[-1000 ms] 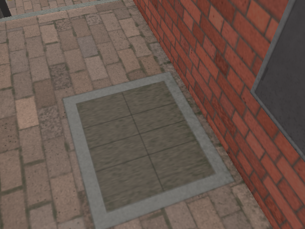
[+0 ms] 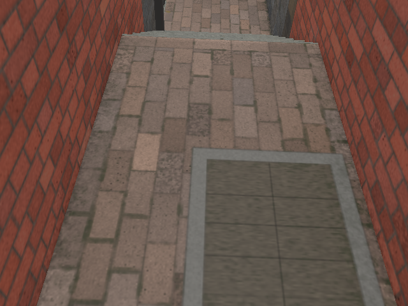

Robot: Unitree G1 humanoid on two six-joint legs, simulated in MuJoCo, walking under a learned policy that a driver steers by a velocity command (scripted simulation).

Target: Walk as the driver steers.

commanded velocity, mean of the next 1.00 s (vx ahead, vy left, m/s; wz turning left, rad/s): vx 0.48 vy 0.00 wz -0.21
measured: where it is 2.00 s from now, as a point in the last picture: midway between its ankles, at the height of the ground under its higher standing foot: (258, 173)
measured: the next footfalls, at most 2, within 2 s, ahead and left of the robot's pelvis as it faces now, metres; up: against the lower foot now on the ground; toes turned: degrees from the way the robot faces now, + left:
right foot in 0.04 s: +0.10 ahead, -0.14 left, +0.00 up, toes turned +5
left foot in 0.48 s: +0.37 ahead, +0.13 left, +0.00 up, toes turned -1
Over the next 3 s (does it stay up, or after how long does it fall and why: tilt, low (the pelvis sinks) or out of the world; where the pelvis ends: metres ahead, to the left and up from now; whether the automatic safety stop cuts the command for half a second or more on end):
stays up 1.44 -0.20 0.00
